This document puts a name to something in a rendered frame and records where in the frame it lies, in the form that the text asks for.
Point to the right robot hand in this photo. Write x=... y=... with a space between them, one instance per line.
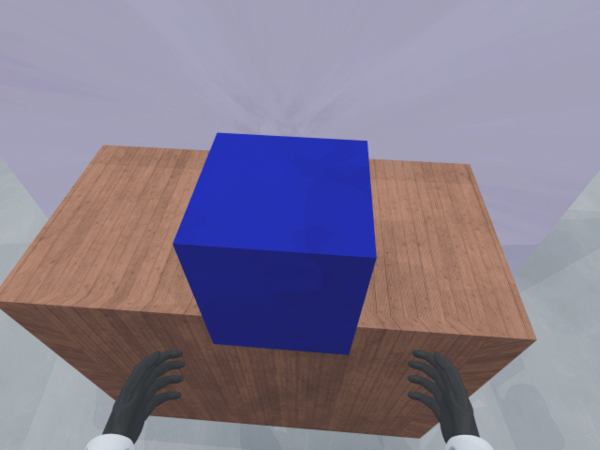
x=451 y=404

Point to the carton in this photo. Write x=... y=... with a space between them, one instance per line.
x=278 y=243

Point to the left robot hand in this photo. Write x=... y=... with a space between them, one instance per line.
x=136 y=400

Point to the pedestal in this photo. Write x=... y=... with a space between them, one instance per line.
x=102 y=286

